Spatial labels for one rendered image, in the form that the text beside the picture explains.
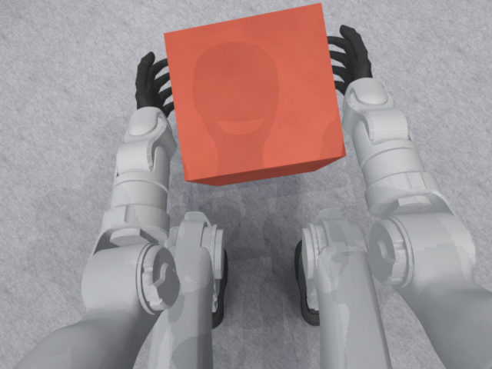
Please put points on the robot right shin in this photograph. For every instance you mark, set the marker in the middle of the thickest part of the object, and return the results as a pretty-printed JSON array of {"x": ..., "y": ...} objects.
[{"x": 359, "y": 238}]

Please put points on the robot left upper arm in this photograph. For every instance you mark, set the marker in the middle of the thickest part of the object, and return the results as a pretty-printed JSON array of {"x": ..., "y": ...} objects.
[{"x": 125, "y": 290}]

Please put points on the left robot thigh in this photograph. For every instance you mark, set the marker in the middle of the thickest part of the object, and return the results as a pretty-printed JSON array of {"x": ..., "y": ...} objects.
[{"x": 182, "y": 335}]

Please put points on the left robot hand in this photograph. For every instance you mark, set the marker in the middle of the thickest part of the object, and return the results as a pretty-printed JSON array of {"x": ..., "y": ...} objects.
[{"x": 148, "y": 87}]

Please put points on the robot right upper arm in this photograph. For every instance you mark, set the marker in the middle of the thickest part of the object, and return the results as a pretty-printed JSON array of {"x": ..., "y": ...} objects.
[{"x": 429, "y": 260}]

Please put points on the right robot hand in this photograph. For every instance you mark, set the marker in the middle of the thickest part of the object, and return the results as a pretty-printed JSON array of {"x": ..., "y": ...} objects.
[{"x": 355, "y": 60}]

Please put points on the right robot forearm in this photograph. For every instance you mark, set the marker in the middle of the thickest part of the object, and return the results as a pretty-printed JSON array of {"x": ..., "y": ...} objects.
[{"x": 394, "y": 174}]

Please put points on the left robot forearm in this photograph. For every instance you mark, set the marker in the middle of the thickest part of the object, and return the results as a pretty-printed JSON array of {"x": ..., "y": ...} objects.
[{"x": 138, "y": 212}]

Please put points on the carton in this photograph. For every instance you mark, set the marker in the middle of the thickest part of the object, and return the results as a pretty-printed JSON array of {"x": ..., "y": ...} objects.
[{"x": 255, "y": 97}]

